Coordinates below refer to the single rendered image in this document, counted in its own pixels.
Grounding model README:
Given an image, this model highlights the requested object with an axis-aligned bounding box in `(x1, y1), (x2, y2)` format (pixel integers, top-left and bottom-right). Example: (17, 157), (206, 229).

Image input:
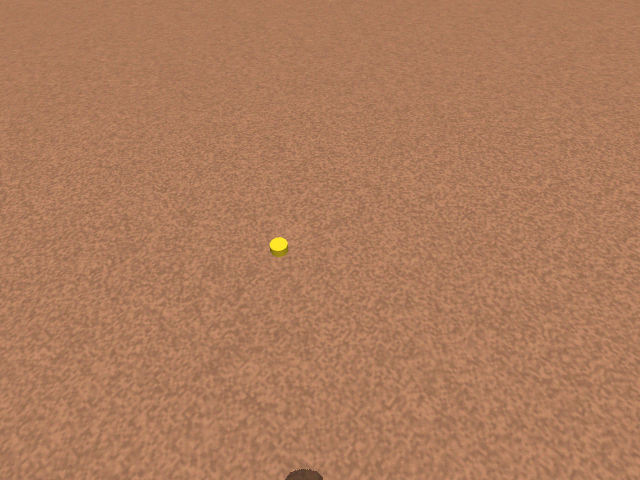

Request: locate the tin
(270, 237), (288, 257)

